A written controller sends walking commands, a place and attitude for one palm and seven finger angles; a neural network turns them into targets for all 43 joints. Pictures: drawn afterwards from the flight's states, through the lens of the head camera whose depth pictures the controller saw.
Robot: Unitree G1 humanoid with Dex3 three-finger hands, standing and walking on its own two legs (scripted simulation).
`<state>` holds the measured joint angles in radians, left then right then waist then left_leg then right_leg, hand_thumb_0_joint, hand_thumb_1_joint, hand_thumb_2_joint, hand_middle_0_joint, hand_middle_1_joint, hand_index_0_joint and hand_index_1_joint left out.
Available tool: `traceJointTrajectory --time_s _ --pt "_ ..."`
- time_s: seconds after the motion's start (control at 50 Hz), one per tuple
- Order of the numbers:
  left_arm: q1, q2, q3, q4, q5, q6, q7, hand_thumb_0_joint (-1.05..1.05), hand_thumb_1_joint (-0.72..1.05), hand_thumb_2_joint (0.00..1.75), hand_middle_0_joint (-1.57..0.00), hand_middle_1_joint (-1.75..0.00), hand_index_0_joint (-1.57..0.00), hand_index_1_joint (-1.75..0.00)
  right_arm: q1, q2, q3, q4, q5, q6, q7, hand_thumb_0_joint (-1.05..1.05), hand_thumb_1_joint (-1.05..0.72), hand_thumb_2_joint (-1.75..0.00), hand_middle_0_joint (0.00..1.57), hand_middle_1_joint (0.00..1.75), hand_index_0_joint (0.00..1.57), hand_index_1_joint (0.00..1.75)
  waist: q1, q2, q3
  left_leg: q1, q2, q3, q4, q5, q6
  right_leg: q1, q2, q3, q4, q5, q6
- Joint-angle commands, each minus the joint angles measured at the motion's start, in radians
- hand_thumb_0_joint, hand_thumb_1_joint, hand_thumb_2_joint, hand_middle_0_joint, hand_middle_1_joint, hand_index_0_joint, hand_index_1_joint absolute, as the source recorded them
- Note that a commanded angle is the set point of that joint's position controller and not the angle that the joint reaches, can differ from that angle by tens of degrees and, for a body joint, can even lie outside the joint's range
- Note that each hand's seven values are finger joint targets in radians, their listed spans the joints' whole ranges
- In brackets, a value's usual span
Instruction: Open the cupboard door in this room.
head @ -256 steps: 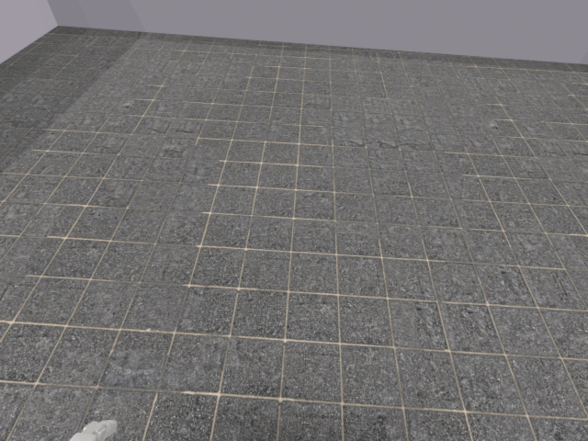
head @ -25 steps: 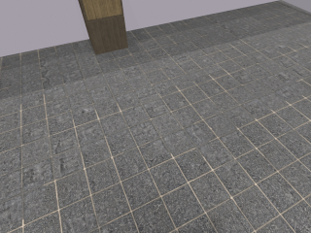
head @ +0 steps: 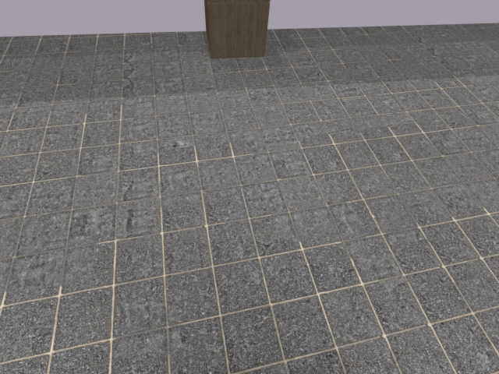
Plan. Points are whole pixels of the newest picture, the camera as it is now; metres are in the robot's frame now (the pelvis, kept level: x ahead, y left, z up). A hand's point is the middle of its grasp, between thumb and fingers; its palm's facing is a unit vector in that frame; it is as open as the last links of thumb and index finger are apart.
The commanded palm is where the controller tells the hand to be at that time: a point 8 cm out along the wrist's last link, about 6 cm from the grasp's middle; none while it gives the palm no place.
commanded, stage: turn or walk to find it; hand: left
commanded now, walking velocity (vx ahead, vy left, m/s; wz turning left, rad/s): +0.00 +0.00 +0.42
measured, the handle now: out of the picture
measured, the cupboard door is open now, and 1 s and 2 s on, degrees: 0 0 0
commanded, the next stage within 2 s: stand and wait in 1.40 s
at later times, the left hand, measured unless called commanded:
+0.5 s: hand out of the picture +0.05 +0.18 -0.13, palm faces +0.17 -0.94 -0.29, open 7.4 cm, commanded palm none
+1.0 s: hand out of the picture -0.12 +0.21 -0.18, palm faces +0.44 -0.87 -0.24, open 7.4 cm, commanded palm none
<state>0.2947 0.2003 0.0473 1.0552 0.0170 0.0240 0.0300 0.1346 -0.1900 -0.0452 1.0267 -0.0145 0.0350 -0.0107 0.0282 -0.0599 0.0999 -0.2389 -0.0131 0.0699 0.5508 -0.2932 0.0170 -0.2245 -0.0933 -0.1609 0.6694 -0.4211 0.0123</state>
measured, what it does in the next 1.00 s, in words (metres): steps on the spot, turning left: right foot, then left foot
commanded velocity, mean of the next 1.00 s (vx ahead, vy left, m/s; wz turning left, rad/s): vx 0.00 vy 0.00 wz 0.42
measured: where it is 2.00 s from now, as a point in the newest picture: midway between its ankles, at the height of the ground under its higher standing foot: outside the picture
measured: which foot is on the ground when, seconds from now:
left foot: down 0.00-0.42, up 0.44-0.86, down 0.88-1.00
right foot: up 0.00-0.40, down 0.42-0.90, up 0.92-1.00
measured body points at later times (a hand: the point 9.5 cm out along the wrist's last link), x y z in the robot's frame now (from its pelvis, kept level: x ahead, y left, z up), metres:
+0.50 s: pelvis -0.02 -0.04 +0.01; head +0.01 -0.06 +0.45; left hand +0.05 +0.23 -0.11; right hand +0.06 -0.28 -0.16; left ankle -0.03 +0.10 -0.69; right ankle -0.02 -0.14 -0.73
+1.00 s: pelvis -0.04 +0.01 +0.00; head -0.02 +0.05 +0.45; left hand -0.14 +0.25 -0.16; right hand +0.15 -0.18 -0.12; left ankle -0.08 +0.09 -0.73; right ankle -0.03 -0.15 -0.67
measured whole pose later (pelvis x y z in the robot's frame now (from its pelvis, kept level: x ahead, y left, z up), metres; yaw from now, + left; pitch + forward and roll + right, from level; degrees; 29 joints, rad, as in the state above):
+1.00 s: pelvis -0.04 +0.01 +0.00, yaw +23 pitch +0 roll -1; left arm 0.26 0.27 0.07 1.00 0.02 0.07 0.02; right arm 0.14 -0.20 -0.04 0.94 -0.02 0.03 0.00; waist 0.03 -0.06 0.07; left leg -0.27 0.00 0.06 0.58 -0.32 0.05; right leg -0.40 -0.11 -0.09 1.01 -0.51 0.06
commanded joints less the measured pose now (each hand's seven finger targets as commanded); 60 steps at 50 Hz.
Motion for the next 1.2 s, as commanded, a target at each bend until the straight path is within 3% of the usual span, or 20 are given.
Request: traceJointTrajectory --time_s 0.0,0.08,0.22,0.32,0.36,0.38,0.4,0.42,0.44,0.5,0.54,0.76,0.82,0.84,0.86,0.88,0.9,0.94,1.02,1.18 --pt "-0.068 0.096 0.017 -0.108 0.001 0.003 0.013 0.0 0.9 0.9 -0.2 -0.3 -0.2 -0.3 0.138 -0.204 -0.041 -0.024 -0.003 -0.021 -0.014 0.0 -0.9 -0.9 0.2 0.3 0.2 0.3 -0.077 0.266 -0.147 0.177 0.36 -0.341 -0.198 0.694 0.205 -0.23 -0.013 0.14 0.378 -0.18 0.04" --pt "-0.053 0.089 0.023 -0.101 0.002 0.007 -0.008 0.0 0.9 0.9 -0.2 -0.3 -0.2 -0.3 0.043 -0.185 -0.032 -0.072 -0.005 -0.026 -0.017 0.0 -0.9 -0.9 0.2 0.3 0.2 0.3 -0.035 0.184 -0.099 0.109 0.266 -0.271 -0.22 0.5 0.161 -0.251 -0.005 0.14 0.398 -0.038 0.051" --pt "-0.107 0.086 0.022 -0.156 -0.001 0.011 -0.007 0.0 0.9 0.9 -0.2 -0.3 -0.2 -0.3 0.072 -0.207 -0.048 -0.092 -0.01 -0.021 -0.006 0.0 -0.9 -0.9 0.2 0.3 0.2 0.3 -0.052 0.201 -0.106 0.092 0.241 -0.323 -0.226 0.399 0.164 -0.216 0.022 0.133 0.222 -0.025 0.064" --pt "-0.09 0.089 0.023 -0.179 -0.007 -0.001 -0.005 0.0 0.9 0.9 -0.2 -0.3 -0.2 -0.3 0.063 -0.212 -0.06 -0.118 -0.014 -0.014 0.001 0.0 -0.9 -0.9 0.2 0.3 0.2 0.3 -0.041 0.225 -0.136 0.033 0.212 -0.371 -0.177 0.429 0.149 -0.082 0.063 0.119 0.019 0.019 0.05" --pt "-0.03 0.106 0.028 -0.168 -0.008 -0.014 -0.002 0.0 0.9 0.9 -0.2 -0.3 -0.2 -0.3 0.046 -0.207 -0.062 -0.129 -0.006 -0.012 0.004 0.0 -0.9 -0.9 0.2 0.3 0.2 0.3 -0.006 0.189 -0.166 -0.032 0.17 -0.35 -0.096 0.39 0.101 0.067 0.059 0.112 -0.206 0.185 0.05" --pt "-0.003 0.144 0.035 -0.166 -0.002 -0.025 0.002 0.0 0.9 0.9 -0.2 -0.3 -0.2 -0.3 0.056 -0.171 -0.059 -0.133 0.0 -0.014 0.008 0.0 -0.9 -0.9 0.2 0.3 0.2 0.3 0.006 0.093 -0.184 -0.131 0.114 -0.308 -0.016 0.252 0.048 0.192 -0.017 0.177 -0.321 0.256 0.035" --pt "0.008 0.24 0.054 -0.17 0.014 -0.034 0.01 0.0 0.9 0.9 -0.2 -0.3 -0.2 -0.3 0.073 -0.099 -0.046 -0.155 0.007 -0.014 0.013 0.0 -0.9 -0.9 0.2 0.3 0.2 0.3 0.01 -0.195 -0.182 -0.326 -0.026 -0.145 0.185 -0.08 -0.029 0.29 -0.267 0.424 -0.376 0.31 -0.048" --pt "0.003 0.269 0.054 -0.188 0.009 -0.028 0.01 0.0 0.9 0.9 -0.2 -0.3 -0.2 -0.3 0.039 -0.126 -0.054 -0.171 -0.002 -0.005 0.009 0.0 -0.9 -0.9 0.2 0.3 0.2 0.3 0.027 -0.218 -0.156 -0.332 -0.038 -0.13 0.391 -0.29 -0.042 0.148 -0.398 0.502 -0.397 0.378 -0.145" --pt "-0.044 0.227 0.048 -0.198 0.005 -0.028 0.012 0.0 0.9 0.9 -0.2 -0.3 -0.2 -0.3 0.035 -0.143 -0.06 -0.16 -0.009 0.007 0.012 0.0 -0.9 -0.9 0.2 0.3 0.2 0.3 0.005 -0.136 -0.118 -0.329 -0.01 -0.171 0.524 -0.242 -0.04 0.077 -0.35 0.422 -0.404 0.344 -0.164" --pt "-0.154 0.156 0.027 -0.223 0.002 -0.034 0.007 0.0 0.9 0.9 -0.2 -0.3 -0.2 -0.3 0.095 -0.134 -0.061 -0.107 -0.011 0.02 0.025 0.0 -0.9 -0.9 0.2 0.3 0.2 0.3 -0.057 -0.088 -0.049 -0.334 0.025 -0.136 0.67 -0.096 -0.061 0.025 -0.223 0.243 -0.372 0.375 -0.119" --pt "-0.119 0.144 0.022 -0.213 0.001 -0.041 0.005 0.0 0.9 0.9 -0.2 -0.3 -0.2 -0.3 0.115 -0.12 -0.055 -0.093 -0.009 0.02 0.027 0.0 -0.9 -0.9 0.2 0.3 0.2 0.3 -0.051 -0.083 -0.074 -0.341 0.025 -0.11 0.665 -0.057 -0.078 0.085 -0.197 0.169 -0.346 0.475 -0.107" --pt "0.013 0.209 0.043 -0.141 0.016 -0.029 0.004 0.0 0.9 0.9 -0.2 -0.3 -0.2 -0.3 -0.016 -0.097 -0.024 -0.13 0.006 0.007 0.025 0.0 -0.9 -0.9 0.2 0.3 0.2 0.3 0.021 -0.15 -0.105 -0.186 0.047 -0.001 0.238 -0.164 -0.075 0.16 -0.267 0.12 -0.254 0.689 -0.152" --pt "-0.024 0.22 0.05 -0.138 0.01 -0.022 0.003 0.0 0.9 0.9 -0.2 -0.3 -0.2 -0.3 0.057 -0.11 -0.025 -0.114 0.005 -0.004 0.021 0.0 -0.9 -0.9 0.2 0.3 0.2 0.3 -0.027 -0.119 -0.133 -0.028 0.041 0.028 0.012 -0.006 -0.06 0.101 -0.253 0.061 -0.165 0.613 -0.097" --pt "-0.03 0.205 0.048 -0.14 0.0 -0.016 0.001 0.0 0.9 0.9 -0.2 -0.3 -0.2 -0.3 0.103 -0.139 -0.03 -0.103 0.003 -0.014 0.022 0.0 -0.9 -0.9 0.2 0.3 0.2 0.3 -0.054 -0.03 -0.163 0.094 0.059 0.001 -0.128 0.14 -0.046 0.032 -0.221 0.022 -0.065 0.523 -0.049" --pt "-0.013 0.155 0.041 -0.158 -0.008 -0.008 -0.003 0.0 0.9 0.9 -0.2 -0.3 -0.2 -0.3 0.144 -0.231 -0.049 -0.105 -0.003 -0.025 0.02 0.0 -0.9 -0.9 0.2 0.3 0.2 0.3 -0.07 0.23 -0.202 0.235 0.242 -0.254 -0.197 0.375 0.022 -0.151 -0.108 -0.029 0.131 0.205 0.021" --pt "-0.044 0.099 0.019 -0.197 -0.006 -0.001 -0.003 0.0 0.9 0.9 -0.2 -0.3 -0.2 -0.3 0.188 -0.301 -0.065 -0.097 -0.001 -0.022 0.012 0.0 -0.9 -0.9 0.2 0.3 0.2 0.3 -0.088 0.414 -0.18 0.248 0.414 -0.445 -0.21 0.731 0.138 -0.316 -0.019 0.015 0.302 -0.253 0.067" --pt "-0.068 0.126 0.023 -0.198 0.0 0.009 0.001 0.0 0.9 0.9 -0.2 -0.3 -0.2 -0.3 0.194 -0.296 -0.065 -0.088 -0.005 -0.013 0.009 0.0 -0.9 -0.9 0.2 0.3 0.2 0.3 -0.096 0.288 -0.189 0.19 0.433 -0.381 -0.195 0.625 0.189 -0.28 -0.03 0.092 0.408 -0.239 0.046" --pt "-0.101 0.122 0.033 -0.17 0.003 0.018 -0.004 0.0 0.9 0.9 -0.2 -0.3 -0.2 -0.3 0.107 -0.237 -0.048 -0.101 -0.007 -0.019 -0.01 0.0 -0.9 -0.9 0.2 0.3 0.2 0.3 -0.065 0.306 -0.12 0.145 0.321 -0.328 -0.22 0.518 0.138 -0.341 -0.036 0.139 0.466 -0.092 0.051" --pt "-0.062 0.125 0.033 -0.14 0.002 0.009 -0.018 0.0 0.9 0.9 -0.2 -0.3 -0.2 -0.3 0.066 -0.201 -0.034 -0.127 -0.001 -0.033 -0.011 0.0 -0.9 -0.9 0.2 0.3 0.2 0.3 -0.035 0.188 -0.125 0.146 0.236 -0.227 -0.216 0.569 0.116 -0.317 -0.018 0.137 0.478 0.043 0.07" --pt "-0.13 0.115 0.029 -0.183 -0.001 0.012 -0.01 0.0 0.9 0.9 -0.2 -0.3 -0.2 -0.3 0.113 -0.201 -0.046 -0.126 -0.006 -0.028 -0.006 0.0 -0.9 -0.9 0.2 0.3 0.2 0.3 -0.058 0.197 -0.116 0.142 0.243 -0.332 -0.23 0.463 0.158 -0.295 0.0 0.149 0.321 0.017 0.085"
